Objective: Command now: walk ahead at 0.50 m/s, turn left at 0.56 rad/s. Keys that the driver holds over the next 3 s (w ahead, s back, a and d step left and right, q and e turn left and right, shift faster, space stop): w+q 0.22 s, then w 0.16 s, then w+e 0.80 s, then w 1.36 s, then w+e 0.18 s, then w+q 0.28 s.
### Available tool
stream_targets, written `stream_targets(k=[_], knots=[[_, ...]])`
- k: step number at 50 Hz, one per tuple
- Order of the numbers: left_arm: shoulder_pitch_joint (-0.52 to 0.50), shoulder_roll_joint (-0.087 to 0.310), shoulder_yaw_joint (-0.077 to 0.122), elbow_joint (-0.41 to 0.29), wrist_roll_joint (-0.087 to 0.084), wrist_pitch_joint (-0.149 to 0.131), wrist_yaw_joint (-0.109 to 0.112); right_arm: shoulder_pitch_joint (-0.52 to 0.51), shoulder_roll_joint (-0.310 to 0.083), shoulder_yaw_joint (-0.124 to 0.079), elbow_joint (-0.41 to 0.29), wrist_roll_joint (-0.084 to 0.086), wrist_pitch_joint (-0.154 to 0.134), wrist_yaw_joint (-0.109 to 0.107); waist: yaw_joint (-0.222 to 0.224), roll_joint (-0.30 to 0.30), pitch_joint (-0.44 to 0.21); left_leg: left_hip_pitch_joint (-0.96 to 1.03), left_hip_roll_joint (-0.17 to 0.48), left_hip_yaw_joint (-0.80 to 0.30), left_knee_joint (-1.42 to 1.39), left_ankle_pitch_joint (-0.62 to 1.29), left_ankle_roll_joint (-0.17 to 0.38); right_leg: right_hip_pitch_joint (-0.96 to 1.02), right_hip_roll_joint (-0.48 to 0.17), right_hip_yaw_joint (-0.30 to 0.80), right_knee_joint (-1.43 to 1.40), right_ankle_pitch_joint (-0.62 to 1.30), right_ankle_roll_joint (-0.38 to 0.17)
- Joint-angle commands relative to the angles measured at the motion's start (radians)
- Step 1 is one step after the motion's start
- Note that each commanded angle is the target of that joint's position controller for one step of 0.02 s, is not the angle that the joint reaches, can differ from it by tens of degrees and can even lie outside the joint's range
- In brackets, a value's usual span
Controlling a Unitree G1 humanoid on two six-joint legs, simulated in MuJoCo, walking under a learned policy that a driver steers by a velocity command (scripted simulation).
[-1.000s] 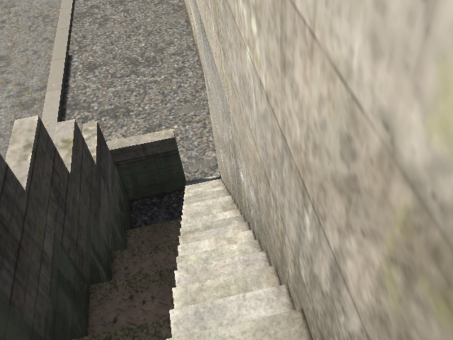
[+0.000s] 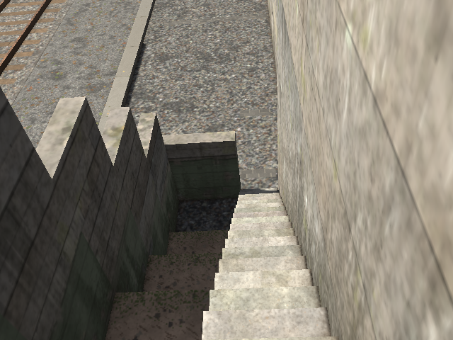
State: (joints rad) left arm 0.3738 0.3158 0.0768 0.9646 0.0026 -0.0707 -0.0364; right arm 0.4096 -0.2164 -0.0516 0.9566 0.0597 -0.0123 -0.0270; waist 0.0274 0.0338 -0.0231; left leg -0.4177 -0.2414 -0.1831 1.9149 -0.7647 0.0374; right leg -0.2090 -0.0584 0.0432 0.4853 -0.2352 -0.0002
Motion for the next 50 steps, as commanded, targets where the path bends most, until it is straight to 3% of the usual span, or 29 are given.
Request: stream_targets(k=[1, 2, 3, 4, 5, 6, 7, 9, 10, 12, 14, 15, 16, 17, 18, 20, 21, 22, 24, 26, 29, 38, 42, 44, 45, 46, 47, 49, 50], knots=[[0.258, 0.143, 0.007, 0.157, -0.012, 0.028, 0.000, 0.041, 0.021, 0.000, -0.152, 0.054, 0.006, -0.017, -0.029, -0.322, 0.071, -0.582, 0.145, 0.080, 0.114, 0.193, 0.014, 0.213, -0.369, 0.452, -0.006, 0.451, -0.236], [0.181, 0.116, 0.005, 0.127, -0.017, 0.007, 0.028, -0.030, -0.081, -0.020, -0.173, 0.072, 0.014, -0.033, -0.015, -0.281, 0.126, -0.640, 0.211, -0.109, -0.141, 0.371, 0.029, 0.045, -0.384, 0.529, 0.073, 0.171, -0.266], [0.165, -0.028, -0.046, 0.108, -0.004, -0.012, 0.038, -0.079, -0.141, -0.030, -0.186, 0.049, 0.025, -0.034, 0.004, -0.089, 0.148, -0.609, 0.217, -0.095, -0.199, 0.439, 0.044, -0.017, -0.299, 0.378, 0.127, 0.336, -0.160], [0.059, -0.023, -0.062, 0.093, -0.017, -0.023, 0.080, -0.028, -0.077, -0.017, -0.168, 0.031, 0.043, -0.021, -0.082, -0.042, 0.213, -0.425, 0.216, -0.054, -0.541, 0.646, 0.018, -0.302, -0.175, 0.182, 0.147, 0.152, -0.084], [-0.030, 0.017, -0.063, 0.074, -0.030, -0.015, 0.119, -0.065, -0.007, -0.001, -0.198, 0.005, 0.057, -0.013, -0.101, -0.079, 0.231, -0.275, 0.212, 0.048, -0.796, 0.780, -0.014, -0.441, -0.140, 0.117, 0.134, 0.109, -0.072], [0.003, 0.066, -0.059, 0.090, 0.007, -0.018, 0.128, -0.053, 0.029, 0.003, -0.172, -0.028, 0.057, 0.014, -0.105, -0.146, 0.153, -0.123, 0.182, 0.126, -0.663, 0.934, -0.034, -0.469, -0.193, 0.145, 0.188, 0.278, -0.113], [0.047, 0.076, -0.056, 0.081, 0.003, -0.019, 0.123, -0.033, -0.002, -0.010, -0.177, -0.020, 0.055, 0.039, -0.105, -0.155, 0.106, -0.082, 0.172, 0.158, -0.706, 1.037, -0.019, -0.464, -0.163, 0.108, 0.248, 0.160, -0.101], [0.077, -0.012, -0.067, 0.048, -0.051, -0.030, 0.143, -0.124, -0.053, -0.018, -0.215, -0.034, 0.046, 0.071, -0.057, -0.093, 0.156, -0.122, 0.197, 0.076, -1.069, 1.368, -0.001, -0.437, -0.091, -0.034, 0.395, -0.240, -0.053], [0.059, 0.026, -0.058, 0.025, -0.062, -0.026, 0.150, -0.195, -0.008, -0.002, -0.244, -0.059, 0.039, 0.087, -0.036, -0.078, 0.160, 0.070, 0.164, 0.155, -1.182, 1.440, -0.019, -0.538, -0.062, -0.079, 0.405, -0.278, -0.040], [0.092, 0.040, -0.035, 0.036, -0.068, -0.002, 0.145, -0.193, 0.031, 0.010, -0.233, -0.030, 0.033, 0.085, 0.003, -0.134, 0.153, 0.142, 0.183, 0.192, -1.281, 1.315, -0.029, -0.486, -0.108, -0.045, 0.510, -0.268, -0.092], [-0.019, 0.033, -0.014, 0.010, -0.063, -0.004, 0.130, 0.088, -0.025, -0.018, -0.118, -0.042, 0.035, 0.060, -0.151, -0.231, 0.056, 0.350, 0.198, 0.172, -1.175, 1.289, 0.015, -0.517, -0.134, -0.039, 0.777, -0.086, -0.091], [-0.021, 0.037, -0.001, 0.015, -0.089, -0.023, 0.114, 0.279, -0.078, -0.034, -0.075, -0.048, 0.024, 0.032, -0.229, -0.142, 0.022, 0.507, 0.287, 0.061, -1.429, 1.164, 0.101, -0.517, -0.108, -0.039, 1.017, 0.098, -0.068], [0.081, 0.036, 0.010, 0.053, -0.072, -0.013, 0.116, 0.383, -0.095, -0.033, -0.051, -0.031, 0.008, 0.013, -0.280, 0.165, 0.082, 0.585, 0.350, 0.001, -1.710, 1.436, 0.195, -0.557, 0.059, -0.157, 1.555, -0.279, -0.013], [0.209, -0.042, -0.009, 0.003, -0.019, -0.028, 0.079, 0.319, -0.147, -0.008, -0.025, -0.081, -0.006, 0.038, -0.091, 0.423, 0.004, 0.818, 0.444, -0.144, -1.260, 1.955, 0.261, -0.901, 0.084, -0.029, 1.679, -0.659, 0.009], [0.249, 0.007, -0.005, 0.030, -0.037, -0.035, 0.065, 0.294, -0.132, -0.010, -0.032, -0.075, -0.010, 0.058, -0.087, 0.376, -0.083, 0.811, 0.502, -0.219, -1.224, 1.947, 0.303, -0.929, 0.072, 0.068, 1.662, -0.580, 0.020], [0.188, 0.045, 0.016, 0.022, -0.072, -0.020, 0.074, 0.256, -0.118, -0.015, -0.026, -0.065, -0.035, 0.095, -0.056, -0.009, -0.195, 0.543, 0.529, -0.235, -1.281, 1.294, 0.318, -0.849, 0.059, 0.160, 1.451, -0.331, -0.037], [0.083, -0.046, -0.009, -0.023, -0.103, -0.004, 0.087, 0.211, -0.152, -0.024, -0.010, -0.073, -0.039, 0.090, -0.041, 0.016, -0.144, 0.454, 0.607, -0.430, -1.337, 0.885, 0.339, -0.966, 0.048, 0.217, 1.380, -0.208, -0.053], [-0.022, -0.054, -0.012, -0.043, -0.109, 0.015, 0.092, 0.183, -0.089, -0.009, -0.009, -0.081, -0.038, 0.076, -0.034, -0.017, -0.041, 0.374, 0.585, -0.519, -1.398, 0.653, 0.295, -1.039, 0.041, 0.266, 1.300, -0.129, -0.068], [-0.063, -0.130, -0.026, -0.066, -0.021, 0.067, 0.083, 0.068, 0.095, 0.067, -0.031, -0.116, -0.038, 0.016, 0.052, 0.006, 0.056, 0.058, 0.460, -0.328, -1.350, 0.692, 0.171, -0.827, 0.051, 0.242, 0.928, 0.195, -0.049], [0.012, -0.100, -0.009, -0.046, -0.001, 0.072, 0.063, 0.081, 0.001, 0.047, -0.033, -0.127, -0.049, 0.002, 0.085, 0.056, 0.000, -0.002, 0.411, -0.225, -1.300, 0.917, 0.147, -0.715, 0.100, 0.199, 0.932, 0.361, -0.051], [-0.135, -0.072, -0.008, -0.127, -0.017, 0.070, 0.052, 0.138, 0.001, 0.046, -0.008, -0.070, -0.056, -0.036, 0.037, 0.083, 0.088, 0.088, 0.415, -0.193, -1.299, 0.729, 0.088, -0.788, 0.112, 0.281, 0.612, 0.549, -0.052], [-0.253, -0.034, -0.002, -0.152, -0.002, 0.088, 0.025, 0.123, -0.034, 0.013, 0.029, -0.042, -0.082, -0.039, -0.060, 0.081, 0.249, 0.050, 0.368, 0.009, -1.205, 0.350, 0.120, -0.496, 0.056, 0.151, 0.201, 0.766, -0.026], [0.066, 0.021, 0.007, -0.024, 0.000, 0.101, -0.005, -0.026, -0.058, -0.007, 0.015, -0.081, -0.043, -0.010, -0.007, 0.075, 0.079, 0.126, 0.312, 0.100, -0.901, 0.547, 0.064, -0.101, 0.032, 0.067, 0.091, 0.752, 0.013], [0.459, 0.088, 0.043, 0.100, -0.008, 0.118, 0.008, -0.216, -0.102, -0.016, 0.030, -0.066, -0.048, 0.027, 0.218, 0.078, -0.045, 0.000, 0.315, 0.142, -0.489, 0.890, 0.012, 0.319, 0.030, -0.048, 0.097, 0.703, -0.014], [0.599, 0.085, 0.041, 0.154, 0.009, 0.116, 0.023, -0.296, -0.104, -0.020, -0.009, -0.045, -0.058, 0.035, 0.308, -0.166, 0.027, -0.053, 0.208, 0.205, -0.098, 0.823, -0.060, 0.333, 0.044, -0.078, -0.080, 0.721, -0.069], [0.494, 0.042, -0.001, 0.153, 0.013, 0.093, 0.021, -0.130, -0.033, -0.015, -0.035, -0.041, -0.063, 0.029, 0.149, -0.505, 0.103, -0.310, 0.093, 0.239, 0.239, -0.068, -0.098, 0.389, -0.032, 0.068, 0.001, 1.161, -0.166], [0.377, 0.055, -0.017, 0.100, -0.020, 0.079, 0.026, 0.020, -0.002, -0.006, -0.083, -0.051, -0.070, 0.018, 0.004, -0.493, 0.085, -0.469, 0.080, 0.152, 0.188, -0.124, -0.127, 0.401, -0.097, 0.309, 0.121, 1.199, -0.308], [0.285, 0.027, -0.032, 0.089, -0.003, 0.084, 0.014, -0.071, -0.046, -0.009, -0.123, -0.017, -0.045, -0.006, -0.015, -0.079, 0.057, -0.565, 0.182, 0.132, 0.176, 0.059, -0.106, 0.305, -0.179, 0.388, 0.084, 0.800, -0.336], [0.230, 0.093, -0.014, 0.069, -0.030, 0.085, 0.012, -0.163, -0.030, -0.004, -0.166, -0.025, -0.026, -0.022, -0.032, 0.024, 0.060, -0.601, 0.185, 0.177, 0.239, 0.075, -0.111, 0.225, -0.195, 0.479, 0.068, 0.664, -0.367]])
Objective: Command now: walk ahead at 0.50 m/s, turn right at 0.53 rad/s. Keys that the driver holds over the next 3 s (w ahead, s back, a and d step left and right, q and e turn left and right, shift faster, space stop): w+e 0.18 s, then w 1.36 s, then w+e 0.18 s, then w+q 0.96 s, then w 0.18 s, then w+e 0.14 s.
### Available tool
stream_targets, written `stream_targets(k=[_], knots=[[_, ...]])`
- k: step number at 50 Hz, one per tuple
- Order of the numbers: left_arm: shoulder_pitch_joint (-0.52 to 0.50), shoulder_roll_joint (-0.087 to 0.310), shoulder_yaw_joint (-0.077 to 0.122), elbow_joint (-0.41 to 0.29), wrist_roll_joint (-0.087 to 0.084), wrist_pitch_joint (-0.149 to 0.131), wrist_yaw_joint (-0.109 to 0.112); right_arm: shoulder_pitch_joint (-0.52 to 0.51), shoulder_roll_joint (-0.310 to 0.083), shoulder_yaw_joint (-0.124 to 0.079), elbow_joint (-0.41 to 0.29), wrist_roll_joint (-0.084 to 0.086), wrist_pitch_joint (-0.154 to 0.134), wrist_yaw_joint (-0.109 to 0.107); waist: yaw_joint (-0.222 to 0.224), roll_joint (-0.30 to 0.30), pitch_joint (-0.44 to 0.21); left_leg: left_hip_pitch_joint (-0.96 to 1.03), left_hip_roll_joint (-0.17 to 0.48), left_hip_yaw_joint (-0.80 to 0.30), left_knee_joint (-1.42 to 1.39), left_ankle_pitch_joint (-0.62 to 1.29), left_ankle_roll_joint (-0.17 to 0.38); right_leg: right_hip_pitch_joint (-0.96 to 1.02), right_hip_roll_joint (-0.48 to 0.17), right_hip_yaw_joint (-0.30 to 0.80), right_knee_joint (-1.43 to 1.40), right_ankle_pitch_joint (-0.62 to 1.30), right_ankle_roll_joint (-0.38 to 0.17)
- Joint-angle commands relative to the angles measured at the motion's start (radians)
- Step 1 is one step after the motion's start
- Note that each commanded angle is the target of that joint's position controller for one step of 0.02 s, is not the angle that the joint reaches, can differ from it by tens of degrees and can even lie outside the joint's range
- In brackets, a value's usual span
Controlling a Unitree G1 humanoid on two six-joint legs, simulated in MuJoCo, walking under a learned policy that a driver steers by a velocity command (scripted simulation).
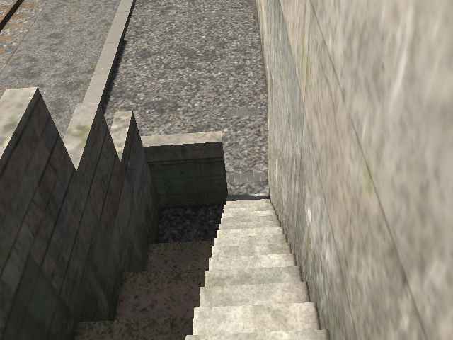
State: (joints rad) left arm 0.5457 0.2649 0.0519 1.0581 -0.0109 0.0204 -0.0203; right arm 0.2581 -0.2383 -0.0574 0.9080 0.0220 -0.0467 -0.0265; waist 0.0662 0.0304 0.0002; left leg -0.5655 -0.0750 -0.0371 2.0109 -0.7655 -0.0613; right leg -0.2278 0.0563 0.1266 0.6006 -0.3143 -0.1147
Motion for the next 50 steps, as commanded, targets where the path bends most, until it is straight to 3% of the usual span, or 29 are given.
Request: stream_targets(k=[1, 3, 5, 8, 10, 12, 13, 15, 18, 19, 20, 21, 22, 24, 26, 27, 28, 30, 32, 33, 35, 36, 37, 38, 41, 43, 44, 47, 50], knots=[[0.055, 0.210, 0.022, 0.010, -0.030, -0.030, 0.024, -0.014, 0.014, 0.019, -0.163, 0.046, 0.018, -0.029, -0.099, -0.102, 0.023, -0.488, 0.071, -0.172, -0.207, 0.313, 0.014, 0.141, -0.452, 0.611, -0.098, 0.543, -0.297], [-0.099, 0.003, -0.062, -0.037, 0.009, -0.048, 0.080, -0.106, -0.071, 0.005, -0.187, 0.013, 0.062, -0.044, -0.120, 0.036, 0.086, -0.286, 0.120, -0.183, -0.539, 0.606, -0.032, -0.180, -0.318, 0.461, -0.044, 0.528, -0.204], [-0.120, 0.109, -0.040, -0.028, 0.028, -0.032, 0.122, -0.055, -0.012, 0.014, -0.107, -0.037, 0.080, -0.044, -0.117, -0.014, 0.035, -0.002, 0.103, -0.127, -0.757, 0.826, -0.036, -0.271, -0.242, 0.338, -0.002, 0.699, -0.110], [0.051, 0.056, -0.030, 0.042, -0.020, -0.034, 0.165, -0.151, -0.096, -0.025, -0.118, -0.017, 0.044, 0.013, -0.045, -0.121, 0.046, -0.120, 0.081, -0.183, -1.024, 1.072, 0.001, -0.092, -0.147, 0.318, 0.170, 0.367, -0.056], [0.030, 0.030, -0.036, 0.015, -0.033, -0.012, 0.189, -0.217, -0.024, -0.001, -0.144, -0.067, 0.047, 0.048, -0.010, -0.077, 0.051, -0.057, 0.073, -0.177, -1.214, 1.238, -0.017, -0.107, -0.092, 0.277, 0.219, 0.179, -0.037], [-0.074, 0.003, -0.038, -0.024, -0.035, 0.004, 0.179, -0.216, -0.013, 0.002, -0.167, -0.050, 0.043, 0.041, -0.032, -0.184, 0.063, 0.148, 0.097, -0.177, -1.297, 1.275, -0.001, -0.278, -0.038, 0.199, 0.285, 0.077, -0.039], [-0.109, 0.020, -0.035, -0.064, -0.010, -0.015, 0.185, -0.214, -0.001, 0.018, -0.136, -0.069, 0.041, 0.047, -0.029, -0.116, 0.148, 0.101, 0.111, -0.147, -1.394, 1.297, 0.000, -0.273, -0.077, 0.280, 0.291, 0.269, 0.023], [-0.102, 0.005, -0.028, -0.052, 0.006, -0.055, 0.154, -0.169, -0.037, -0.008, -0.120, -0.067, 0.022, 0.049, -0.026, -0.144, 0.098, 0.130, 0.096, -0.119, -1.244, 1.273, -0.005, -0.312, -0.086, 0.345, 0.408, 0.253, -0.026], [-0.142, 0.011, -0.009, -0.065, 0.019, -0.060, 0.113, -0.092, -0.022, -0.003, -0.100, -0.044, 0.014, 0.043, -0.028, -0.200, 0.098, 0.202, 0.074, -0.020, -1.437, 0.948, 0.029, -0.283, -0.066, 0.307, 0.498, 0.369, -0.062], [-0.163, 0.013, -0.014, -0.084, 0.003, -0.046, 0.125, 0.009, -0.045, -0.005, -0.071, 0.004, -0.001, 0.032, -0.047, -0.249, 0.152, 0.261, 0.137, -0.052, -1.774, 0.909, 0.071, -0.257, -0.041, 0.267, 0.596, 0.550, -0.042], [-0.164, 0.031, 0.006, -0.037, 0.045, -0.039, 0.105, 0.300, -0.156, -0.059, 0.010, -0.018, 0.001, 0.045, -0.186, -0.177, 0.028, 0.628, 0.096, 0.077, -1.696, 1.154, 0.065, -0.413, -0.008, 0.183, 0.918, 0.575, -0.015], [-0.076, -0.014, 0.004, -0.004, 0.039, -0.060, 0.093, 0.470, -0.149, -0.058, 0.072, -0.005, 0.010, 0.028, -0.220, 0.002, 0.008, 0.860, 0.264, -0.084, -1.866, 1.429, 0.185, -0.655, 0.130, 0.096, 1.343, -0.084, 0.093], [-0.047, -0.031, -0.001, -0.003, 0.039, -0.084, 0.078, 0.495, -0.177, -0.025, 0.101, -0.036, 0.004, 0.044, -0.181, 0.240, -0.036, 1.166, 0.409, -0.168, -1.409, 2.202, 0.301, -1.039, 0.205, 0.042, 1.743, -0.692, 0.155], [-0.096, 0.003, -0.018, -0.045, -0.045, -0.104, 0.082, 0.437, -0.097, 0.003, 0.086, -0.053, 0.004, 0.085, -0.172, 0.072, -0.171, 1.062, 0.447, -0.207, -1.400, 1.767, 0.378, -1.048, 0.031, 0.041, 1.560, -0.536, 0.178], [-0.162, -0.099, -0.070, -0.079, -0.054, -0.048, 0.100, 0.175, -0.151, -0.001, 0.100, -0.072, 0.034, 0.067, -0.040, 0.054, -0.119, 0.511, 0.468, -0.300, -1.509, 1.058, 0.409, -0.802, -0.097, -0.003, 1.315, -0.476, 0.191], [-0.194, -0.063, -0.055, -0.064, -0.071, -0.023, 0.100, 0.139, -0.050, 0.030, 0.087, -0.106, 0.027, 0.062, -0.043, -0.016, -0.002, 0.333, 0.424, -0.255, -1.542, 0.909, 0.386, -0.791, -0.091, 0.015, 1.198, -0.191, 0.195], [-0.217, -0.024, -0.044, -0.059, -0.044, -0.012, 0.101, 0.118, -0.061, 0.033, 0.090, -0.106, 0.018, 0.062, -0.032, 0.011, 0.013, 0.215, 0.383, -0.232, -1.582, 0.939, 0.357, -0.709, -0.072, -0.053, 1.153, -0.057, 0.178], [-0.250, -0.038, -0.056, -0.079, 0.041, -0.013, 0.074, -0.022, -0.069, 0.041, 0.071, -0.037, 0.019, 0.025, 0.036, -0.006, -0.006, -0.043, 0.213, -0.009, -1.602, 0.870, 0.232, -0.184, -0.093, -0.126, 0.389, 0.381, 0.140], [-0.104, -0.048, -0.055, -0.006, 0.023, -0.024, 0.047, 0.050, -0.158, 0.018, 0.124, -0.042, 0.023, 0.022, 0.071, 0.190, -0.125, -0.068, 0.222, -0.040, -1.563, 0.900, 0.262, 0.164, -0.011, -0.187, 0.551, 0.432, 0.162], [-0.076, -0.002, -0.042, -0.004, 0.010, -0.027, 0.048, 0.009, -0.153, 0.018, 0.127, -0.017, 0.025, 0.021, 0.107, 0.255, -0.076, -0.019, 0.210, -0.048, -1.533, 0.911, 0.250, 0.160, -0.010, -0.193, 0.482, 0.337, 0.164], [-0.047, 0.060, -0.028, -0.004, 0.018, -0.034, 0.060, 0.004, -0.100, 0.027, 0.117, 0.015, 0.026, 0.016, 0.136, 0.142, 0.056, 0.135, 0.142, -0.054, -1.277, 0.891, 0.189, 0.080, -0.025, -0.172, 0.122, 0.342, 0.138], [-0.012, 0.150, -0.010, 0.004, 0.036, -0.061, 0.060, 0.089, -0.079, 0.023, 0.096, 0.020, 0.033, -0.012, 0.068, -0.028, 0.092, 0.170, 0.046, -0.065, -0.983, 0.773, 0.117, 0.053, -0.143, 0.059, -0.006, 0.770, 0.042], [0.045, 0.220, 0.007, 0.050, 0.048, -0.073, 0.048, 0.190, -0.006, 0.028, 0.091, 0.026, 0.030, -0.020, 0.004, -0.292, 0.077, 0.096, -0.074, -0.090, -0.715, 0.227, 0.063, -0.015, -0.344, 0.496, -0.130, 0.764, -0.169], [0.046, 0.165, -0.008, 0.072, 0.019, -0.089, 0.026, 0.192, -0.001, 0.023, 0.088, 0.043, 0.027, -0.037, -0.024, -0.212, 0.106, 0.008, -0.084, -0.228, -0.633, 0.053, 0.073, -0.069, -0.414, 0.675, -0.192, 0.550, -0.246], [-0.096, 0.106, -0.012, 0.067, -0.030, -0.094, 0.034, 0.185, -0.063, -0.009, 0.100, 0.041, 0.047, -0.050, -0.095, -0.035, 0.127, -0.124, -0.001, -0.223, -0.583, 0.300, 0.065, -0.159, -0.356, 0.492, -0.024, 0.157, -0.232], [-0.211, 0.007, -0.049, 0.028, 0.011, -0.075, 0.083, 0.128, -0.029, 0.001, 0.084, -0.006, 0.067, -0.002, -0.124, -0.080, 0.076, 0.036, 0.044, -0.116, -0.661, 0.542, 0.079, -0.343, -0.280, 0.336, 0.021, 0.026, -0.145], [-0.222, 0.022, -0.049, 0.026, 0.016, -0.075, 0.094, 0.132, -0.004, 0.010, 0.078, -0.021, 0.071, 0.011, -0.138, -0.106, 0.051, 0.099, 0.034, -0.063, -0.673, 0.567, 0.073, -0.391, -0.258, 0.290, 0.028, 0.043, -0.123], [-0.146, 0.067, -0.035, 0.015, -0.002, -0.080, 0.108, 0.107, -0.039, -0.011, 0.062, -0.008, 0.053, 0.034, -0.107, -0.158, 0.050, 0.076, 0.021, 0.029, -0.876, 0.592, 0.078, -0.355, -0.199, 0.194, 0.138, -0.138, -0.094], [-0.033, 0.011, -0.041, 0.018, 0.000, -0.086, 0.127, -0.037, -0.055, -0.028, 0.012, -0.001, 0.027, 0.068, -0.021, -0.200, 0.044, -0.153, 0.067, -0.073, -0.946, 0.643, 0.081, -0.177, -0.235, 0.347, 0.294, -0.258, -0.096]])
Over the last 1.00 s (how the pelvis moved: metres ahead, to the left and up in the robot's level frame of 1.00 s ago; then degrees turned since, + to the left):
0.44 0.01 -0.42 -4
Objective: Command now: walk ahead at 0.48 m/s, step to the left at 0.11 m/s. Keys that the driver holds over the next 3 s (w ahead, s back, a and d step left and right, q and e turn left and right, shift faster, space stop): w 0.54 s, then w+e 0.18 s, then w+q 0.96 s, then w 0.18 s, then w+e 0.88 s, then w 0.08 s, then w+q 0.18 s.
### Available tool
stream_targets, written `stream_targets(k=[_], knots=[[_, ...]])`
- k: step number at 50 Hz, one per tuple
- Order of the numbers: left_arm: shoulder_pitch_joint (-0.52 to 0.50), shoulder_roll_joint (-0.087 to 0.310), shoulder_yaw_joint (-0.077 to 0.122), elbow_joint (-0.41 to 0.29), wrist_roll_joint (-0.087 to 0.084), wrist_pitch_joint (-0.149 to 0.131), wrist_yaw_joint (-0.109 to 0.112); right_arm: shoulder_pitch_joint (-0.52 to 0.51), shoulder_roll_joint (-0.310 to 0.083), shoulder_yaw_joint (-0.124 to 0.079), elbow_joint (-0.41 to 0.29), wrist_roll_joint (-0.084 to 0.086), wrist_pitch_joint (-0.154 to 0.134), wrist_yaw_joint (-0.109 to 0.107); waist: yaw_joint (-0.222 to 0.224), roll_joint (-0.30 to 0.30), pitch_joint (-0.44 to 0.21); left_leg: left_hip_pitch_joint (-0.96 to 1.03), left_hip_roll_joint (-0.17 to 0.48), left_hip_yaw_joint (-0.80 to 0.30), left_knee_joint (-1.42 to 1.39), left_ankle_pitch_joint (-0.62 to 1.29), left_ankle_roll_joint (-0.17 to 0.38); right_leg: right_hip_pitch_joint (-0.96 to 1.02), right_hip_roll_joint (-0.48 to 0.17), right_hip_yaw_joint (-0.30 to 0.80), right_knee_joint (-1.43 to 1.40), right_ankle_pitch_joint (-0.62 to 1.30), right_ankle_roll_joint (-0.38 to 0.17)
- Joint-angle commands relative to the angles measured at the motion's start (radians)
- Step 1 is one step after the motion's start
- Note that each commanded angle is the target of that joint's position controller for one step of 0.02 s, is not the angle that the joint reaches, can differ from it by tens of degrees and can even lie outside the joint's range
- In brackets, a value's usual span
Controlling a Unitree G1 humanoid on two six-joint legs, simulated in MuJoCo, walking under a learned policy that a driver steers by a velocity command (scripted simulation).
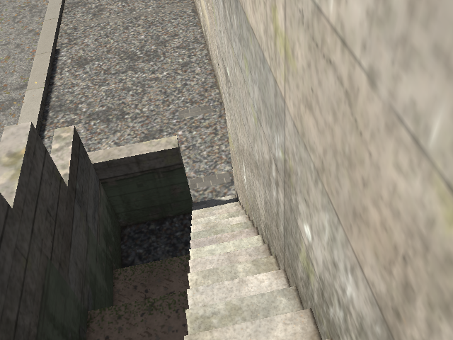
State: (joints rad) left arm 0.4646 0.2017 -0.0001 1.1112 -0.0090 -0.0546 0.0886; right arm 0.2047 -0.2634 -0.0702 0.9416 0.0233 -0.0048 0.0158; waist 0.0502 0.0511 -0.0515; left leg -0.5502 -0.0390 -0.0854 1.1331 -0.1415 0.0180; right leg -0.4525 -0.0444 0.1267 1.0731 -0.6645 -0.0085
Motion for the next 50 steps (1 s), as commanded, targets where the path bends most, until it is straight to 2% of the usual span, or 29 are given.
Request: stream_targets(k=[1, 5, 7, 8, 9, 10, 11, 12, 13, 15, 18, 20, 23, 29, 32, 33, 34, 35, 36, 37, 39, 40, 41, 42, 43, 44, 45, 47, 50], knots=[[-0.008, 0.110, 0.020, -0.066, -0.014, 0.016, 0.037, 0.045, -0.026, -0.012, -0.030, 0.007, -0.007, 0.034, -0.047, -0.204, 0.118, -0.045, 0.029, 0.018, -0.302, 0.065, 0.007, -0.060, -0.071, 0.211, -0.165, 0.095, -0.166], [-0.056, 0.163, 0.048, -0.110, 0.000, 0.068, 0.056, 0.137, 0.022, 0.003, -0.078, -0.013, 0.013, 0.046, -0.107, -0.206, 0.102, 0.469, -0.028, 0.275, -0.786, 0.211, -0.030, -0.245, 0.044, -0.033, 0.042, 0.101, -0.085], [-0.103, 0.131, 0.052, -0.122, 0.035, 0.048, 0.010, 0.495, -0.065, -0.026, -0.004, -0.035, -0.009, 0.042, -0.310, -0.010, 0.006, 0.788, 0.111, 0.178, -0.777, 0.367, 0.022, -0.418, 0.177, -0.075, 0.742, -0.075, -0.035], [-0.226, 0.029, 0.032, -0.174, 0.012, 0.023, -0.006, 0.575, -0.055, -0.003, -0.001, -0.065, -0.028, 0.036, -0.362, 0.027, 0.091, 0.810, 0.172, 0.067, -0.617, 0.344, -0.020, -0.697, 0.238, 0.053, 1.117, -0.061, -0.050], [-0.107, -0.080, 0.013, -0.222, -0.017, -0.015, -0.027, 0.515, -0.107, 0.022, 0.008, -0.079, -0.054, 0.032, -0.174, 0.293, 0.060, 0.813, 0.274, -0.064, -0.386, 1.163, -0.116, -0.828, 0.185, 0.127, 1.298, 0.019, -0.067], [0.092, -0.058, 0.007, -0.236, -0.086, -0.055, -0.038, 0.558, -0.316, -0.050, 0.046, -0.057, -0.072, 0.044, -0.056, 0.372, -0.161, 0.889, 0.529, -0.479, -0.545, 0.791, 0.098, -0.844, 0.126, 0.130, 1.269, 0.124, -0.044], [0.015, 0.016, 0.018, -0.199, -0.139, -0.070, -0.031, 0.540, -0.227, -0.033, 0.057, -0.058, -0.084, 0.033, -0.107, 0.244, -0.064, 0.839, 0.618, -0.590, -0.691, 0.204, 0.233, -1.003, 0.054, 0.190, 1.127, 0.227, -0.037], [-0.098, 0.064, 0.014, -0.202, -0.105, -0.061, -0.016, 0.426, -0.103, 0.000, 0.041, -0.071, -0.092, 0.025, -0.104, 0.026, 0.043, 0.735, 0.551, -0.610, -0.780, -0.034, 0.142, -1.036, 0.033, 0.184, 0.968, 0.406, -0.049], [-0.130, 0.088, 0.016, -0.176, -0.062, -0.042, -0.014, 0.339, -0.033, 0.034, 0.028, -0.096, -0.096, 0.025, -0.063, -0.039, 0.095, 0.583, 0.487, -0.592, -0.773, -0.014, 0.103, -0.939, 0.020, 0.158, 0.905, 0.490, -0.040], [-0.101, 0.124, 0.031, -0.154, 0.016, -0.011, -0.040, 0.245, 0.025, 0.081, 0.010, -0.104, -0.093, 0.017, 0.018, -0.002, 0.167, 0.289, 0.371, -0.307, -0.688, 0.332, 0.072, -0.708, 0.027, 0.143, 0.625, 0.620, -0.009], [-0.182, 0.057, 0.021, -0.185, 0.012, 0.034, -0.046, 0.272, -0.025, 0.093, 0.020, -0.099, -0.064, -0.010, -0.003, 0.086, 0.152, 0.198, 0.277, -0.182, -0.745, 0.386, 0.088, -0.519, 0.054, 0.013, 0.523, 0.774, 0.035], [-0.306, 0.096, 0.032, -0.251, -0.024, 0.031, -0.065, 0.373, 0.003, 0.108, 0.073, -0.052, -0.074, -0.029, -0.055, 0.142, 0.261, 0.374, 0.219, -0.082, -0.720, 0.362, 0.061, -0.639, 0.074, 0.055, 0.154, 0.894, -0.005], [-0.494, 0.087, 0.020, -0.350, 0.033, 0.035, -0.126, 0.348, -0.026, 0.114, 0.098, -0.038, -0.076, -0.066, -0.099, 0.125, 0.266, 0.281, 0.162, 0.002, -0.802, 0.224, 0.025, -0.254, 0.061, -0.121, -0.292, 1.202, 0.006], [-0.349, 0.118, 0.018, -0.330, 0.012, 0.096, -0.117, 0.210, -0.085, 0.074, 0.058, -0.011, -0.065, -0.030, -0.063, 0.030, 0.251, 0.407, 0.139, 0.036, -0.548, -0.082, 0.120, -0.073, 0.019, -0.052, -0.559, 1.168, -0.017], [-0.071, 0.202, 0.059, -0.227, -0.018, 0.107, -0.113, 0.150, -0.120, 0.061, 0.048, -0.068, -0.027, 0.012, 0.006, 0.008, 0.024, 0.590, 0.111, 0.027, -0.180, 0.158, 0.119, 0.173, 0.004, -0.091, -0.613, 1.097, -0.044], [0.050, 0.229, 0.069, -0.183, -0.019, 0.109, -0.111, 0.095, -0.133, 0.053, 0.049, -0.051, -0.029, 0.031, 0.074, 0.006, -0.035, 0.575, 0.076, 0.026, 0.032, 0.242, 0.096, 0.301, 0.010, -0.137, -0.652, 1.152, -0.040], [0.207, 0.220, 0.071, -0.119, -0.001, 0.102, -0.110, 0.039, -0.146, 0.043, 0.038, -0.037, -0.039, 0.040, 0.171, -0.096, -0.040, 0.449, 0.022, 0.050, 0.324, 0.195, 0.048, 0.475, 0.027, -0.208, -0.720, 1.233, -0.043], [0.360, 0.176, 0.054, -0.033, 0.018, 0.089, -0.104, -0.050, -0.132, 0.030, 0.032, -0.016, -0.042, 0.032, 0.277, -0.300, 0.048, 0.217, -0.126, 0.112, 0.889, -0.333, -0.046, 0.591, -0.035, -0.150, -0.819, 1.311, -0.108], [0.278, 0.133, 0.002, -0.054, 0.048, 0.066, -0.106, 0.071, -0.024, 0.044, -0.037, -0.005, -0.046, 0.023, 0.119, -0.421, 0.077, -0.119, -0.193, -0.051, 1.073, -0.770, -0.088, 0.732, -0.100, 0.014, -0.546, 1.756, -0.166], [0.194, 0.228, 0.024, -0.110, 0.007, 0.044, -0.093, 0.278, -0.059, 0.033, -0.063, 0.005, -0.059, 0.016, -0.007, -0.420, 0.036, -0.272, -0.170, -0.200, 0.866, -0.698, -0.109, 0.818, -0.206, 0.189, -0.390, 1.948, -0.304], [0.031, 0.250, 0.040, -0.158, -0.035, 0.049, -0.071, 0.179, -0.128, 0.012, -0.145, 0.022, -0.043, 0.024, -0.051, -0.102, 0.052, -0.269, -0.076, -0.220, 0.535, -0.335, -0.103, 0.660, -0.243, 0.162, -0.541, 1.396, -0.299], [-0.043, 0.236, 0.029, -0.192, -0.024, 0.026, -0.046, 0.139, -0.145, 0.004, -0.173, 0.026, -0.028, 0.026, -0.089, -0.032, 0.076, -0.151, -0.083, -0.236, 0.381, -0.141, -0.099, 0.466, -0.228, 0.105, -0.594, 1.393, -0.261], [-0.166, 0.275, 0.038, -0.192, -0.022, 0.015, -0.012, 0.043, -0.093, 0.018, -0.254, 0.028, 0.004, 0.004, -0.153, -0.136, 0.164, -0.152, -0.009, -0.237, 0.239, -0.084, -0.130, 0.237, -0.332, 0.271, -0.552, 1.297, -0.313], [-0.236, 0.192, 0.015, -0.185, -0.023, 0.006, 0.019, 0.028, -0.022, 0.046, -0.278, 0.010, 0.029, -0.006, -0.178, -0.059, 0.193, -0.012, 0.078, -0.241, -0.146, 0.065, -0.142, 0.004, -0.277, 0.238, -0.475, 1.120, -0.251], [-0.115, 0.131, -0.011, -0.137, 0.037, -0.025, 0.023, 0.043, 0.028, 0.056, -0.242, -0.029, 0.027, -0.017, -0.124, 0.052, 0.097, 0.099, 0.019, -0.123, -0.043, 0.163, -0.155, 0.030, -0.232, 0.163, -0.419, 1.446, -0.236], [-0.066, 0.216, 0.016, -0.127, 0.036, -0.049, 0.022, 0.118, 0.002, 0.033, -0.217, -0.028, 0.029, -0.014, -0.126, -0.054, 0.026, 0.128, -0.007, -0.098, 0.003, 0.331, -0.138, 0.049, -0.216, 0.119, -0.314, 1.431, -0.230], [-0.042, 0.239, 0.043, -0.137, -0.006, -0.070, 0.041, 0.099, -0.057, 0.010, -0.217, -0.027, 0.010, -0.004, -0.091, -0.121, 0.043, -0.042, 0.015, -0.181, -0.056, 0.467, -0.117, 0.129, -0.242, 0.151, -0.259, 1.185, -0.212], [-0.044, 0.129, 0.016, -0.156, -0.046, -0.067, 0.073, 0.035, -0.065, 0.000, -0.246, -0.048, 0.008, 0.020, -0.069, -0.099, 0.104, 0.038, 0.030, -0.117, -0.401, 0.685, -0.085, 0.013, -0.119, -0.045, -0.189, 0.831, -0.115], [-0.031, 0.145, 0.024, -0.146, -0.008, -0.031, 0.063, 0.070, -0.030, 0.000, -0.210, -0.040, 0.017, 0.034, -0.075, -0.167, 0.056, 0.287, -0.018, 0.066, -0.360, 0.773, -0.061, -0.109, -0.118, -0.127, 0.004, 0.695, -0.096]])
Over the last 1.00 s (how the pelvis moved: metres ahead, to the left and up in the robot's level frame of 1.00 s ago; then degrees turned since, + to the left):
0.38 0.12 -0.26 -8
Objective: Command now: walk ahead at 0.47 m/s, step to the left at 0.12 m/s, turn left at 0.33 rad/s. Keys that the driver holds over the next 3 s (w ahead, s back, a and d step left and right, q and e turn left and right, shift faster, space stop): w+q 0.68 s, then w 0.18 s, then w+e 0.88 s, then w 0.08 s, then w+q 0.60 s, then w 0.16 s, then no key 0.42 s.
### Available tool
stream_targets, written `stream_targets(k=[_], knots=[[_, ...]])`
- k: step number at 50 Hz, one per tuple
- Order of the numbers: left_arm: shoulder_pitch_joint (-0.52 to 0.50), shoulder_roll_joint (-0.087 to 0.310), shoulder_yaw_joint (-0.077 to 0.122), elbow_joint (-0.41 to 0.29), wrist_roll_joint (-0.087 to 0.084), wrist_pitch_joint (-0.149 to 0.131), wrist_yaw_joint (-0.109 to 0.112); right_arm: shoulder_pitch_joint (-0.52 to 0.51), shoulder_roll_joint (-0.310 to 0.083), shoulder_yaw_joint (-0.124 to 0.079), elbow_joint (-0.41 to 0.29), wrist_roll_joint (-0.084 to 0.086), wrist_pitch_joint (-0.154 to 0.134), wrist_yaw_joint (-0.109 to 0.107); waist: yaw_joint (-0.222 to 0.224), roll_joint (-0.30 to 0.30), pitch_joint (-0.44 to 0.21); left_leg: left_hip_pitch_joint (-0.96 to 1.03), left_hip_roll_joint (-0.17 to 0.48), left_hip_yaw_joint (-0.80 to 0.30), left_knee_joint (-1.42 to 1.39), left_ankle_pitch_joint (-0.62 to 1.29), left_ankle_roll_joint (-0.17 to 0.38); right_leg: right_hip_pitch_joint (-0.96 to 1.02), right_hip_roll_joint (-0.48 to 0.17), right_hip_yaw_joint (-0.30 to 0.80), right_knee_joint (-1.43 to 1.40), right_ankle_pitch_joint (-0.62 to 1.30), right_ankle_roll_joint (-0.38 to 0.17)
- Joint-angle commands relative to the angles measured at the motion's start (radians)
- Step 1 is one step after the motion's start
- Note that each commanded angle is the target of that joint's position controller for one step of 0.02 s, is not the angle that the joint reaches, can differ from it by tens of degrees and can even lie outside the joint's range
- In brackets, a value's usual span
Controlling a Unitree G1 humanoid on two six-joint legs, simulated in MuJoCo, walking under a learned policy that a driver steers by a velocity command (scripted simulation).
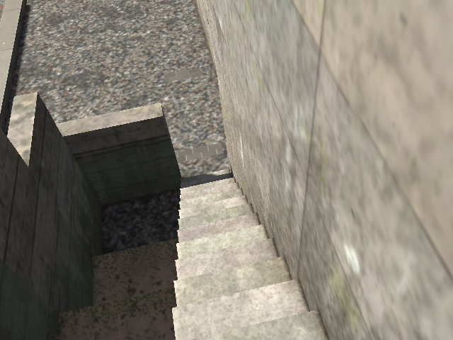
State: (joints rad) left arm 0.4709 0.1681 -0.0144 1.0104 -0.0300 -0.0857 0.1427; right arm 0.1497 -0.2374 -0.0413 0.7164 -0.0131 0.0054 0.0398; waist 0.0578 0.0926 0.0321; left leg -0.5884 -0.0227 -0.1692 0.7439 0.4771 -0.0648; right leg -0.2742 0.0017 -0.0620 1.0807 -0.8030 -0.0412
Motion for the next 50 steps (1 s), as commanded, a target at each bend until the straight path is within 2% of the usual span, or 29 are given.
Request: stream_targets(k=[1, 3, 4, 5, 6, 8, 9, 11, 12, 13, 15, 17, 21, 22, 24, 26, 27, 28, 31, 33, 35, 39, 41, 44, 45, 46, 47, 49, 50], knots=[[-0.055, 0.200, 0.054, -0.057, 0.012, 0.003, -0.012, 0.153, -0.082, -0.041, 0.036, 0.002, 0.021, 0.001, -0.098, -0.198, -0.032, 0.310, -0.030, 0.162, 0.086, 0.052, 0.040, -0.275, -0.208, 0.088, 0.074, 0.851, -0.065], [-0.220, 0.272, 0.081, -0.126, 0.008, 0.014, -0.041, 0.431, -0.146, -0.071, 0.106, -0.020, 0.036, -0.023, -0.248, -0.186, -0.089, 0.578, -0.056, 0.260, -0.009, -0.127, 0.105, -0.375, -0.208, 0.030, 0.400, 1.058, -0.026], [-0.358, 0.316, 0.100, -0.179, 0.018, 0.016, -0.048, 0.669, -0.182, -0.092, 0.164, -0.026, 0.025, -0.035, -0.428, -0.017, -0.080, 0.836, -0.076, 0.321, -0.197, 0.028, 0.170, -0.558, -0.126, -0.066, 0.844, 1.099, 0.037], [-0.382, 0.214, 0.089, -0.210, 0.066, 0.015, -0.046, 0.725, -0.160, -0.080, 0.189, 0.004, 0.003, -0.042, -0.451, 0.263, 0.097, 0.880, 0.000, 0.200, -0.435, 0.141, 0.256, -0.811, 0.029, -0.132, 1.381, 0.160, 0.094], [-0.289, 0.147, 0.064, -0.291, 0.077, -0.012, -0.027, 0.624, -0.234, -0.065, 0.149, -0.027, -0.049, -0.038, -0.260, 0.396, 0.105, 0.929, 0.131, -0.255, -0.197, 0.786, 0.405, -1.099, 0.073, 0.027, 1.405, -0.075, 0.155], [-0.202, 0.125, 0.048, -0.256, 0.039, -0.022, -0.039, 0.520, -0.142, -0.054, 0.094, -0.038, -0.087, -0.014, -0.148, -0.167, -0.015, 0.812, 0.257, -0.495, -0.158, 0.294, 0.495, -1.040, -0.036, 0.199, 0.989, 0.160, 0.109], [-0.354, 0.130, 0.059, -0.273, 0.060, -0.020, -0.027, 0.496, -0.109, -0.047, 0.092, -0.001, -0.114, -0.036, -0.141, -0.378, -0.018, 0.683, 0.197, -0.452, -0.212, 0.064, 0.416, -0.976, -0.036, 0.192, 0.790, 0.342, 0.055], [-0.281, 0.121, 0.032, -0.331, 0.032, 0.015, -0.045, 0.117, -0.216, -0.051, 0.036, 0.021, -0.098, -0.081, 0.072, -0.128, 0.008, 0.242, 0.274, -0.554, -0.265, -0.077, 0.412, -0.621, -0.148, 0.331, 0.010, 0.671, 0.107], [-0.229, 0.166, 0.054, -0.257, 0.033, 0.036, -0.050, 0.106, -0.179, -0.043, 0.063, -0.010, -0.086, -0.093, 0.068, -0.101, -0.056, 0.012, 0.179, -0.513, -0.215, -0.217, 0.409, -0.231, -0.114, 0.299, 0.115, 0.927, 0.110], [-0.225, 0.203, 0.070, -0.213, 0.022, 0.030, -0.071, 0.144, -0.096, -0.033, 0.096, 0.031, -0.085, -0.107, 0.053, -0.125, -0.045, 0.005, 0.059, -0.393, -0.109, -0.562, 0.354, -0.179, -0.094, 0.296, -0.061, 1.216, 0.096], [-0.295, 0.173, 0.053, -0.282, 0.064, 0.039, -0.097, 0.197, -0.069, -0.024, 0.130, 0.098, -0.086, -0.123, 0.002, -0.141, 0.004, -0.007, -0.084, -0.268, -0.020, -0.791, 0.259, 0.022, -0.041, 0.251, -0.477, 1.383, 0.101], [-0.394, 0.132, 0.052, -0.354, 0.045, 0.062, -0.105, 0.314, -0.084, -0.029, 0.185, 0.067, -0.065, -0.140, -0.079, -0.082, 0.078, 0.125, -0.111, -0.326, 0.017, -0.896, 0.229, 0.049, -0.025, 0.252, -0.731, 1.279, 0.119], [0.174, 0.224, 0.119, -0.106, 0.036, 0.059, -0.140, 0.203, -0.013, -0.009, 0.209, 0.056, -0.011, -0.100, 0.125, 0.030, -0.074, 0.192, -0.209, -0.221, 0.753, -0.719, 0.134, 0.376, -0.134, 0.265, -0.805, 1.482, 0.160], [0.321, 0.239, 0.126, -0.031, 0.030, 0.055, -0.157, 0.219, 0.014, -0.003, 0.205, 0.069, -0.015, -0.070, 0.171, -0.134, -0.096, 0.061, -0.263, -0.150, 1.102, -1.008, 0.096, 0.519, -0.199, 0.257, -0.724, 1.484, 0.150], [0.256, 0.298, 0.110, 0.007, 0.002, 0.024, -0.176, 0.601, 0.074, -0.002, 0.196, 0.093, -0.025, -0.062, -0.088, -0.549, -0.117, -0.471, -0.216, -0.133, 1.424, -1.311, 0.087, 0.704, -0.442, 0.572, -0.432, 1.431, -0.110], [0.157, 0.078, 0.049, 0.008, 0.032, 0.047, -0.211, 0.386, 0.002, -0.014, 0.178, 0.101, -0.017, -0.090, -0.024, -0.168, 0.007, -0.457, -0.121, 0.040, 1.399, -1.110, 0.122, 0.377, -0.300, 0.391, -0.561, 1.331, -0.070], [0.079, 0.238, 0.082, 0.043, 0.029, 0.034, -0.178, 0.378, 0.008, -0.008, 0.086, 0.116, -0.003, -0.106, -0.129, -0.391, 0.023, -0.399, -0.058, -0.039, 1.202, -0.960, 0.110, 0.180, -0.404, 0.680, -0.607, 1.125, -0.204], [-0.046, 0.146, 0.063, 0.020, 0.002, 0.009, -0.140, 0.342, -0.112, -0.033, 0.100, 0.111, 0.004, -0.121, -0.131, -0.252, 0.081, -0.390, -0.003, -0.203, 1.006, -0.811, 0.112, 0.045, -0.399, 0.621, -0.526, 1.165, -0.164], [-0.148, 0.129, 0.016, 0.001, -0.015, 0.011, -0.064, 0.188, 0.006, -0.010, 0.026, 0.075, 0.055, -0.088, -0.140, -0.117, 0.137, -0.138, 0.007, -0.058, 0.567, -0.502, 0.051, -0.301, -0.247, 0.361, -0.479, 1.014, -0.109], [-0.087, 0.202, 0.025, 0.000, 0.033, 0.013, -0.063, 0.184, 0.070, 0.007, 0.035, 0.071, 0.059, -0.039, -0.132, -0.155, 0.036, 0.030, -0.002, 0.063, 0.570, -0.361, 0.036, -0.296, -0.249, 0.308, -0.443, 1.019, -0.080], [0.062, 0.158, 0.034, 0.009, -0.012, 0.004, -0.052, 0.101, -0.038, -0.026, 0.008, 0.065, 0.048, -0.017, -0.055, -0.143, 0.063, -0.171, 0.019, -0.061, 0.362, -0.129, 0.084, -0.113, -0.218, 0.310, -0.304, 0.585, -0.072], [0.011, 0.113, 0.038, -0.017, -0.034, 0.018, -0.023, 0.080, 0.014, 0.001, -0.012, 0.026, 0.040, -0.006, -0.043, -0.179, 0.143, 0.035, 0.015, 0.005, 0.001, 0.071, 0.057, -0.279, -0.150, 0.166, -0.133, 0.505, -0.096], [0.021, 0.194, 0.078, -0.035, -0.028, 0.036, -0.046, 0.012, 0.013, 0.005, -0.041, 0.033, 0.035, -0.015, 0.020, -0.143, 0.146, 0.219, 0.002, 0.155, -0.112, -0.157, 0.051, -0.324, -0.179, 0.172, -0.143, 0.483, -0.141], [-0.024, 0.195, 0.113, 0.017, -0.011, 0.041, -0.079, 0.266, -0.032, -0.020, 0.070, 0.042, 0.013, -0.029, -0.069, -0.251, 0.051, 0.489, 0.055, 0.164, -0.360, -0.198, 0.142, -0.275, -0.159, 0.142, 0.168, 0.612, -0.104], [0.044, 0.178, 0.118, 0.045, -0.013, 0.026, -0.086, 0.438, -0.075, -0.044, 0.129, 0.034, -0.007, -0.035, -0.147, -0.173, -0.050, 0.661, 0.081, 0.155, -0.505, -0.035, 0.184, -0.255, -0.100, 0.099, 0.472, 0.609, -0.056], [0.030, 0.150, 0.124, 0.053, 0.004, 0.021, -0.087, 0.627, -0.100, -0.040, 0.198, 0.010, -0.023, -0.045, -0.238, 0.076, -0.058, 0.905, 0.203, 0.054, -0.417, 0.437, 0.266, -0.543, 0.089, 0.101, 1.005, -0.055, 0.002], [0.024, 0.107, 0.099, -0.037, -0.012, -0.004, -0.086, 0.580, -0.124, -0.013, 0.186, -0.028, -0.029, -0.034, -0.193, 0.181, -0.130, 1.039, 0.329, -0.074, -0.094, 0.677, 0.346, -0.828, 0.116, 0.244, 1.154, -0.161, 0.046], [0.006, 0.130, 0.083, -0.096, -0.056, 0.007, -0.082, 0.547, -0.141, -0.019, 0.219, 0.021, -0.030, -0.007, -0.150, 0.136, -0.291, 0.915, 0.458, -0.261, -0.169, -0.111, 0.452, -0.898, 0.055, 0.352, 1.096, 0.005, 0.061], [-0.071, 0.100, 0.070, -0.117, -0.067, 0.030, -0.068, 0.476, -0.104, -0.006, 0.225, 0.023, -0.026, -0.020, -0.119, 0.042, -0.226, 0.736, 0.480, -0.353, -0.309, -0.604, 0.432, -0.910, 0.006, 0.316, 1.036, 0.079, 0.064]])
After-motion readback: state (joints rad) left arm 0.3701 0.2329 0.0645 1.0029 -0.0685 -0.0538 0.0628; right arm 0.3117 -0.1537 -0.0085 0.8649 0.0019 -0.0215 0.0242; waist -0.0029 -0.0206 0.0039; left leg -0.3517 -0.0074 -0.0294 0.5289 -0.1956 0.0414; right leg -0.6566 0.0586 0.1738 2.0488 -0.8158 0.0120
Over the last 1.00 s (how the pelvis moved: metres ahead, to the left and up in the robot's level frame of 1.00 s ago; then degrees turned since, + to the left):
0.48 0.08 -0.43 -2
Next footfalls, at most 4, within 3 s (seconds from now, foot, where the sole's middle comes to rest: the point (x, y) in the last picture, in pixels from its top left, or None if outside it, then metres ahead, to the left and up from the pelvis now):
0.10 left None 0.09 0.14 -0.89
0.44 right None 0.38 -0.08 -1.10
0.92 left None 0.51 0.27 -1.30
1.52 right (258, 316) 0.79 0.06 -1.51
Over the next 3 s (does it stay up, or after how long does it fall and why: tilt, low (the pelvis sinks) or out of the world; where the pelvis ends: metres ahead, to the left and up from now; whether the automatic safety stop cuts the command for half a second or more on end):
stays up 1.29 0.30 -1.13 its command is cut before an obstacle after 1.7 s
